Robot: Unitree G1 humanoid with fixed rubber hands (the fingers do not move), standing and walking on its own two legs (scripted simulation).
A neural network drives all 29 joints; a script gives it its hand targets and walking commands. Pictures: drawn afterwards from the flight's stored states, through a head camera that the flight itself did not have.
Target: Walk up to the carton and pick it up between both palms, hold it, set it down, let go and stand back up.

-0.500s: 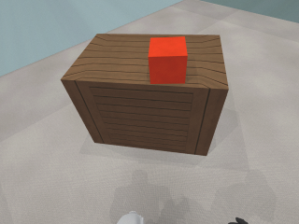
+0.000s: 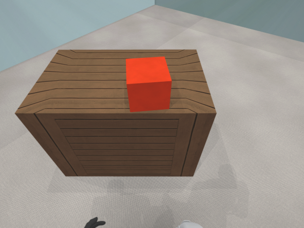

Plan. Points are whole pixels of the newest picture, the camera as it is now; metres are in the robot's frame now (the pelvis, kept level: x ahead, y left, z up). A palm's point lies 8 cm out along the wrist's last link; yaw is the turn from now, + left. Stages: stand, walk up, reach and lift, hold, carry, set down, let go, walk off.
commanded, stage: walk up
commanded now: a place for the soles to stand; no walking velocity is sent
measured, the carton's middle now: (147, 84) +0.71 +0.00 -0.04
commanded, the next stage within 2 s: none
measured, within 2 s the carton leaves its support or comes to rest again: neither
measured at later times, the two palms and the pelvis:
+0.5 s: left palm out of the picture +0.16 +0.27 -0.14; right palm (200, 179) +0.29 -0.15 -0.11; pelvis +0.13 +0.03 -0.02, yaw +5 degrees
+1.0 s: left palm (88, 199) +0.25 +0.20 -0.11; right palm (223, 194) +0.24 -0.21 -0.12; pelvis +0.15 +0.00 +0.00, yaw +0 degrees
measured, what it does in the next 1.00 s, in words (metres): walks ahead: right foot, then left foot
